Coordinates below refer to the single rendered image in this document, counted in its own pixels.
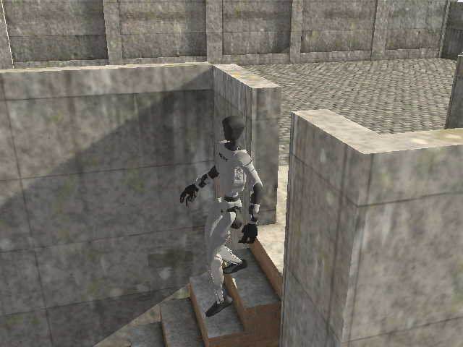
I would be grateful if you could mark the left robot hand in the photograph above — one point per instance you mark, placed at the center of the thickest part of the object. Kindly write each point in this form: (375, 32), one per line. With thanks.
(251, 231)

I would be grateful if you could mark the right robot hand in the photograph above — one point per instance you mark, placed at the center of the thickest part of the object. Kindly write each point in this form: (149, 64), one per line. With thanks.
(192, 191)

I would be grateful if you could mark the left robot foot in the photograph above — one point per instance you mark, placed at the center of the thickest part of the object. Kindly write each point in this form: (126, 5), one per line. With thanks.
(216, 308)

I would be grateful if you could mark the robot right forearm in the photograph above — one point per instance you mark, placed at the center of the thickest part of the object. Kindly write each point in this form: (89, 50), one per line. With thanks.
(207, 178)

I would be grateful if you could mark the robot left forearm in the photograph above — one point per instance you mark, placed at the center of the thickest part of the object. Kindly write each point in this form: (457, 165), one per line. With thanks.
(255, 204)

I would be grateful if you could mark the right robot upper arm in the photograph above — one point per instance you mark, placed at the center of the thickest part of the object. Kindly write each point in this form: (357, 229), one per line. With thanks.
(219, 146)

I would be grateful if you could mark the robot right thigh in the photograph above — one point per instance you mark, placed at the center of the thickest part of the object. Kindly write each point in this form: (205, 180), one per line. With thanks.
(214, 216)

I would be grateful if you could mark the left robot upper arm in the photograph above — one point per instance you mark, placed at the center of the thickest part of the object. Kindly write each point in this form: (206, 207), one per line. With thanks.
(244, 161)

